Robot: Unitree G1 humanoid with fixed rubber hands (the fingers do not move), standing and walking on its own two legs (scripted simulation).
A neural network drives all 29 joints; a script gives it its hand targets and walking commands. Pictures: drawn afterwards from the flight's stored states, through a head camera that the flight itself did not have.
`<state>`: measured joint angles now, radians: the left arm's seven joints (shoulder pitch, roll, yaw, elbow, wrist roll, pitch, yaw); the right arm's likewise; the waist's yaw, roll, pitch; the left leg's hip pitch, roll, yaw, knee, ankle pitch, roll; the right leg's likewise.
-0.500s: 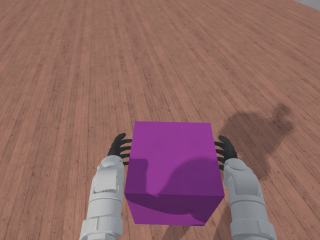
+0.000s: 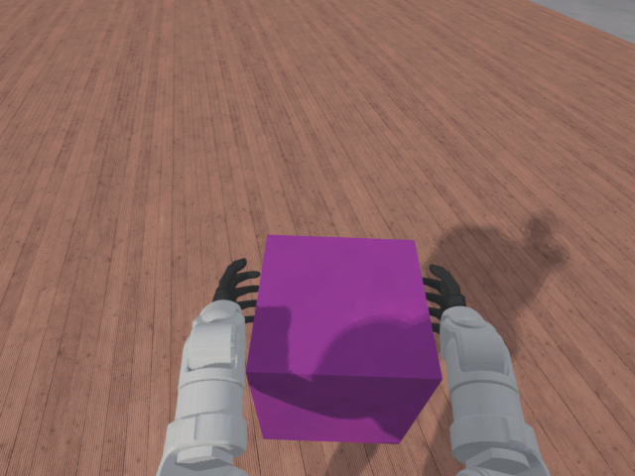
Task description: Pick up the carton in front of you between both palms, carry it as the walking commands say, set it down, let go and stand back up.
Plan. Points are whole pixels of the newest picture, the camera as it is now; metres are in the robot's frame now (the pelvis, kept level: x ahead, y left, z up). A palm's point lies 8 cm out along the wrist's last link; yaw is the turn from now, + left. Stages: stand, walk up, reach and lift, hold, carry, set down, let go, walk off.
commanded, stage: set down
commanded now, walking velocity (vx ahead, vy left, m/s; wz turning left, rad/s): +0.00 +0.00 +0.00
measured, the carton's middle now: (335, 343) +0.30 +0.00 -0.04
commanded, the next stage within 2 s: none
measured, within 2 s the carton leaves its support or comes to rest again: neither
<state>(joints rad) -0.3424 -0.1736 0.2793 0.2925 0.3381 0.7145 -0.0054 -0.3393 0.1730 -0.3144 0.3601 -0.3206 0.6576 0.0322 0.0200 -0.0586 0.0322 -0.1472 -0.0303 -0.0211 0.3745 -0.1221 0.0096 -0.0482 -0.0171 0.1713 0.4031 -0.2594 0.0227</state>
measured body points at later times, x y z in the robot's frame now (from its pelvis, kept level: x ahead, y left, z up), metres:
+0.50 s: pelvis -0.02 -0.04 -0.06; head +0.20 +0.00 +0.34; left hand +0.36 +0.17 -0.15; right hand +0.38 -0.13 -0.15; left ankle +0.06 +0.11 -0.74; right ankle -0.01 -0.17 -0.74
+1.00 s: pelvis -0.06 -0.02 -0.19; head +0.21 +0.03 +0.17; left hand +0.40 +0.19 -0.29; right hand +0.43 -0.11 -0.28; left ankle +0.06 +0.11 -0.74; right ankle -0.01 -0.17 -0.74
